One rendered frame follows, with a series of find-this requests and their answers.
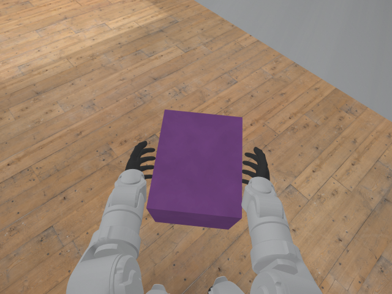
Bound robot left forearm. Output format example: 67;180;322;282
66;169;146;294

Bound robot right hand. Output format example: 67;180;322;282
242;147;270;184

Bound right robot upper arm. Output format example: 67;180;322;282
250;269;323;294

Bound robot right forearm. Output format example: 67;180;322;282
241;177;317;285

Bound robot left hand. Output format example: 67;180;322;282
125;141;156;179

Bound left robot upper arm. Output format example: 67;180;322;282
67;253;144;294

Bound right robot thigh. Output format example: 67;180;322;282
208;281;244;294

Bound left robot shin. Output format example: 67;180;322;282
151;284;166;291

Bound carton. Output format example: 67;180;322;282
146;110;243;230

